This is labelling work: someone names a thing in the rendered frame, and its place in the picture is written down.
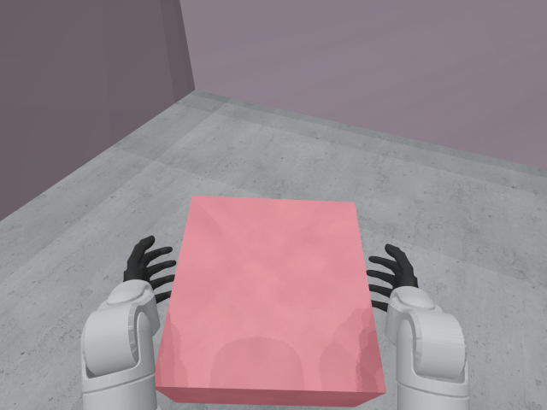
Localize robot right hand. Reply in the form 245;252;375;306
366;244;419;312

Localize robot left hand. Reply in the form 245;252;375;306
123;236;176;304

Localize robot right forearm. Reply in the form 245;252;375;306
385;286;470;410

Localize carton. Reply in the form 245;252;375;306
154;196;386;407

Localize robot left forearm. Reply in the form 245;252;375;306
80;279;162;410

